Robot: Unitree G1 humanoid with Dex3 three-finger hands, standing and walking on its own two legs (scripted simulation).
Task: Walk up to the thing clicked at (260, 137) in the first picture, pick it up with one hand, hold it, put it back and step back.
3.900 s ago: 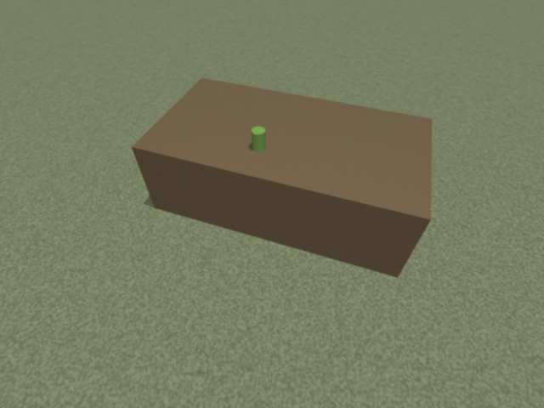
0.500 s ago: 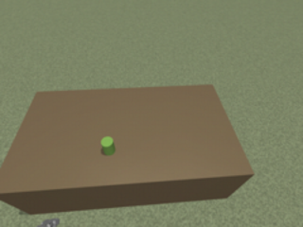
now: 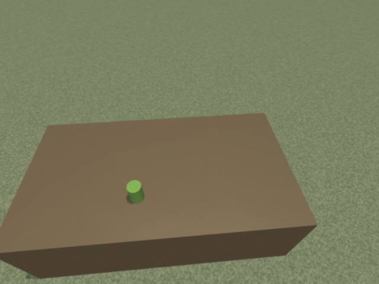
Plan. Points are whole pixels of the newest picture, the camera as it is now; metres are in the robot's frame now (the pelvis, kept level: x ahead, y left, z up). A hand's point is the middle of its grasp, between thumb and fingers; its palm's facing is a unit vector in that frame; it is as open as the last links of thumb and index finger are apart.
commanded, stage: walk up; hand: left
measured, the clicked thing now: (135, 192) +0.52 +0.22 -0.35
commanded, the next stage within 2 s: stand in 0.44 s
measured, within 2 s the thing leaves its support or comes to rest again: neither
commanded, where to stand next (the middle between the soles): +0.04 -0.01 m, yaw +3 degrees
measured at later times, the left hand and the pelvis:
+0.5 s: hand out of the picture +0.11 +0.25 -0.15, palm faces -0.02 -0.95 -0.32, open 7.4 cm; pelvis +0.02 +0.00 +0.00, yaw +0 degrees
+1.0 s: hand out of the picture +0.11 +0.26 -0.15, palm faces +0.00 -0.94 -0.35, open 7.4 cm; pelvis +0.03 +0.01 +0.00, yaw +1 degrees
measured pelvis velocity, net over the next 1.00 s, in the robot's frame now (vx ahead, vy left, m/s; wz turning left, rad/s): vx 0.03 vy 0.01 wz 0.02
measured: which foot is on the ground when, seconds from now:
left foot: down 0.00-1.00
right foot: down 0.00-1.00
